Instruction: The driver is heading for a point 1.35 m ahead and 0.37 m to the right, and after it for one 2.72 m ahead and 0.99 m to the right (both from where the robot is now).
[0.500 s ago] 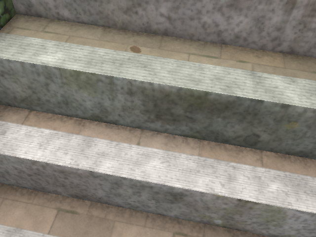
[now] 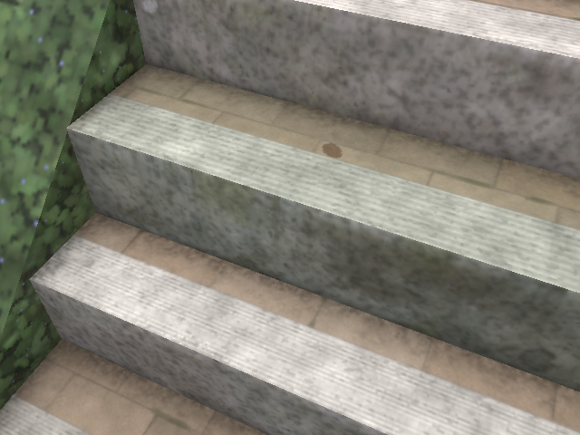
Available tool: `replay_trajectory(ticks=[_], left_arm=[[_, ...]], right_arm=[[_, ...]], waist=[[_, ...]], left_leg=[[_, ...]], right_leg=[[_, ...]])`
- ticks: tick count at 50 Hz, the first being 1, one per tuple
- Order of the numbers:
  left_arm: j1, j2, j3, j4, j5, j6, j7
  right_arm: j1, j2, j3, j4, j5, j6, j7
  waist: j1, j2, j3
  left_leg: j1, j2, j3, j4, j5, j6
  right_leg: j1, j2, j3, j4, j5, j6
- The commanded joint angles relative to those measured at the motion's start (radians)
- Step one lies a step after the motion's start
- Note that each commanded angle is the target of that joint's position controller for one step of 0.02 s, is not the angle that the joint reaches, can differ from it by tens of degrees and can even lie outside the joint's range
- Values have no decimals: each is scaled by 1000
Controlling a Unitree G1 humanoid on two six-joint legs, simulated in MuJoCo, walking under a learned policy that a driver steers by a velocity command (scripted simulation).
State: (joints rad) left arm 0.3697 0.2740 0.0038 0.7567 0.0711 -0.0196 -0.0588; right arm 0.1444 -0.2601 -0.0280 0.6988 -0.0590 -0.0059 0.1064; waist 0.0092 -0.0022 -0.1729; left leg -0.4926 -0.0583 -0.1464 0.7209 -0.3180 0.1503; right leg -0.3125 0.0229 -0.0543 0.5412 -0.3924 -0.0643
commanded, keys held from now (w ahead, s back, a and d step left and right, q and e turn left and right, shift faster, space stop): w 0.34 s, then w+e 0.66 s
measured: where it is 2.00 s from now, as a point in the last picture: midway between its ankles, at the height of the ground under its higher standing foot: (443, 163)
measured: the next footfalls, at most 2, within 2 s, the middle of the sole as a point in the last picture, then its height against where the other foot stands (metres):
left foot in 0.36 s outside the picture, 0.21 m higher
right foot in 0.86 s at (441, 397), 0.21 m higher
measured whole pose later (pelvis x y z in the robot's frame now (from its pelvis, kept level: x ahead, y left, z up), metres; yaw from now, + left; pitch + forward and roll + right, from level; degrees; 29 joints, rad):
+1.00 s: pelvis +0.38 -0.11 +0.37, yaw -17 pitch +10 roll -1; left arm 0.29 0.20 -0.01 1.02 0.04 0.00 -0.07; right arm 0.20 -0.29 0.00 1.04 -0.07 -0.04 0.09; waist 0.06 0.07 -0.17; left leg -0.86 -0.03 -0.19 1.72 0.08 0.21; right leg -0.75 0.18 0.05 0.95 -0.36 -0.09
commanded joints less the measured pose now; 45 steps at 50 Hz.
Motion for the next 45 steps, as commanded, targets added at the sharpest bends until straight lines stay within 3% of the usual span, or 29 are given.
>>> replay_trajectory(ticks=[1, 4, 8, 10, 12, 14, 16, 17, 18, 19, 20, 21, 22, 24, 25, 26, 28, 30, 32, 34, 35, 37, 38, 39, 40, 42, 43, 44, 45], left_arm=[[238, 123, 48, 38, 20, -40, 3], [391, -88, -37, 244, 60, -9, -66], [280, -148, -57, 329, 91, -4, -41], [203, -99, -38, 333, 88, -25, -22], [385, -78, -37, 428, 86, -42, -26], [240, -3, -29, 409, 11, -56, -95], [287, 118, -5, 413, -23, -92, -115], [294, 82, 35, 350, -149, -122, 62], [306, 127, 38, 363, -174, -147, 110], [239, 110, 47, 297, -137, -171, 111], [142, -5, 42, 239, -115, -165, 82], [-20, -5, 64, 146, -65, -148, 69], [-138, -92, 54, 16, -37, -129, 64], [-196, -257, -10, -111, -25, -102, 78], [-87, -129, 6, 85, -78, -22, -24], [-55, -94, 16, 66, -65, -10, -52], [-95, -155, -2, 3, -48, 1, -58], [-170, -137, -15, -24, -51, 10, -77], [-312, -133, -41, -74, -63, 13, -63], [-443, -49, -36, -106, -60, 30, -38], [-400, -48, -42, -89, -42, 55, -39], [-521, 19, -45, -139, -64, 151, -63], [-412, -17, -57, -112, -54, 167, -49], [-367, 1, -42, -90, -59, 137, -52], [-442, 39, -41, -82, -90, 133, -44], [-173, 64, -21, 0, -79, 153, -19], [35, 64, -13, 105, -25, 161, -11], [211, 94, 8, 209, 17, 154, -11], [-92, 48, 24, 189, -4, 95, 72]], right_arm=[[-98, 20, 1, -24, 3, 7, -12], [-218, 23, 9, -64, 46, -30, -68], [-251, 113, 65, -79, 72, -40, -36], [-364, 110, 84, -132, 94, -23, -24], [-584, 87, 92, -215, 96, 35, -17], [-633, 122, 113, -235, 50, 125, 13], [-409, 55, 90, -194, 50, 159, 29], [-19, 100, 66, 29, 63, 71, -74], [146, 101, 62, 79, 109, 30, -119], [269, -12, 16, 124, 69, 10, -138], [232, -99, -23, 164, 33, 14, -156], [120, -109, -43, 163, 25, 6, -161], [56, -93, -46, 203, 23, -13, -153], [69, 71, -13, 315, -3, -54, -152], [21, 220, 62, 302, -8, -38, -27], [20, 181, 46, 308, -7, -59, 9], [-127, 128, 35, 316, 5, -97, 4], [-29, 134, 57, 370, -32, -98, -28], [148, 104, 73, 412, -96, -72, -21], [187, 36, 61, 386, -85, -61, -5], [154, -27, 52, 361, -64, -49, 4], [123, -161, 27, 356, -19, -35, 68], [136, -209, 24, 352, -45, -46, 76], [205, -207, 13, 339, -18, -70, 62], [397, -156, 39, 393, -67, -71, 70], [245, -147, 24, 395, -98, -40, 73], [177, -84, 11, 427, -73, -5, 74], [158, -20, 18, 444, -1, 16, 83], [32, 78, 28, 165, -6, -52, -33]], waist=[[117, -165, 151], [95, -86, 153], [-7, -30, 180], [-34, -49, 175], [36, -34, 136], [-81, -182, 104], [-148, -251, -42], [-141, -75, -77], [-229, -169, -132], [-270, -112, -211], [-244, 180, -172], [-199, 104, -170], [-112, 21, -66], [12, -35, 164], [-72, -206, 207], [32, -170, 203], [158, -79, 166], [154, 29, 102], [120, -34, 66], [77, 19, 8], [103, 112, -10], [122, 149, -32], [149, 209, -72], [89, 208, -224], [-5, 170, -309], [154, 162, -350], [233, 25, -315], [220, -69, -128], [3, -248, -183]], left_leg=[[-785, -65, -58, 869, -38, -21], [-1190, -122, -84, 1495, 140, 132], [-1261, -18, 31, 1667, 21, 188], [-1069, 50, 177, 1436, 27, 176], [-974, 97, 308, 1151, 159, 163], [-471, 41, 456, 918, 21, 110], [-339, -46, 437, 706, 44, 77], [-110, -108, 511, 661, -300, 49], [112, -91, 342, 446, -238, 49], [352, 23, 45, 289, -266, 87], [385, 286, -473, -127, -86, 254], [213, 346, -659, -318, -60, 323], [164, 346, -579, -326, -271, 274], [12, 363, -368, -359, -319, 124], [-25, 397, -377, -385, -46, 189], [-46, 387, -233, -393, 105, 163], [-161, 260, 133, -461, 131, 69], [-53, 252, 180, -486, 114, 62], [56, 255, 187, -465, 159, 38], [77, 206, 291, -542, 296, 51], [73, 234, 296, -596, 471, 106], [55, 381, 260, -631, 1367, 271], [247, 479, 229, -555, 1727, 301], [432, 438, 291, -418, 2002, 286], [430, 428, 256, -342, 2138, 282], [321, 357, 217, -175, 1759, 236], [95, 256, 208, 126, 905, 167], [-273, 167, 84, 618, 663, 113], [-234, 15, 71, 939, 278, -14]], right_leg=[[453, -417, 767, -287, -32, -407], [518, -334, 463, -199, 297, -285], [290, -282, 247, -280, 322, -188], [73, -218, 140, -375, 501, -145], [9, -208, 125, -447, 590, -122], [-305, -283, 129, -578, 1500, -257], [42, -327, 76, -343, 2348, -224], [237, -274, -8, -131, 2254, -64], [179, -283, 46, 81, 2192, -49], [24, -225, 93, 373, 1867, -44], [-315, 43, 25, 906, 743, -7], [-374, 66, 132, 1493, 363, -13], [-539, 23, 187, 1643, 354, -43], [-748, -10, 262, 1762, 279, -105], [-904, -3, 405, 1852, 451, -217], [-907, -28, 374, 1820, 422, -255], [-820, -20, 251, 1705, 202, -305], [-980, -13, 170, 1951, 154, -297], [-1124, -27, 170, 1908, 266, -304], [-1002, -58, 91, 1500, 311, -264], [-909, -51, 42, 1474, 301, -242], [-666, 47, -102, 1016, -127, -128], [-646, 58, -44, 946, 7, -103], [-538, 134, -155, 838, -69, -73], [-444, 168, -124, 746, -70, -102], [-197, 162, 54, 449, 133, -86], [-53, 109, 269, 234, 212, -106], [-48, 20, 553, 159, 46, -161], [10, 12, 604, 78, -375, -194]])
